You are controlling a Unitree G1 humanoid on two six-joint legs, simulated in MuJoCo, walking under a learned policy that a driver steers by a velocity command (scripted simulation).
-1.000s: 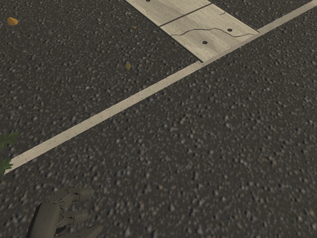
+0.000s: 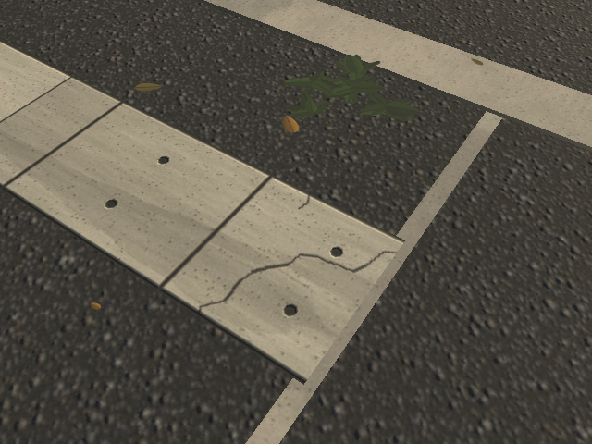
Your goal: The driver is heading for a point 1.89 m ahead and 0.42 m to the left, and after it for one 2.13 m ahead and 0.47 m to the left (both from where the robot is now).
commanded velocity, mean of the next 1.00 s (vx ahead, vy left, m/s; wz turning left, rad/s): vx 0.20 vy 0.00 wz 0.34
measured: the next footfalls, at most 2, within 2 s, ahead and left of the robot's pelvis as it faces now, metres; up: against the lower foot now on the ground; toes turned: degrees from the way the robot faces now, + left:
left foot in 0.24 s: +0.45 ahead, +0.10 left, +0.00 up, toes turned +2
right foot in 0.80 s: +0.59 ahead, -0.03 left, +0.00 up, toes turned +36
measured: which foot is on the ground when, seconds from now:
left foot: up 0.00-0.22, down 0.24-0.80, up 0.82-1.00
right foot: down 0.00-0.24, up 0.26-0.78, down 0.80-1.00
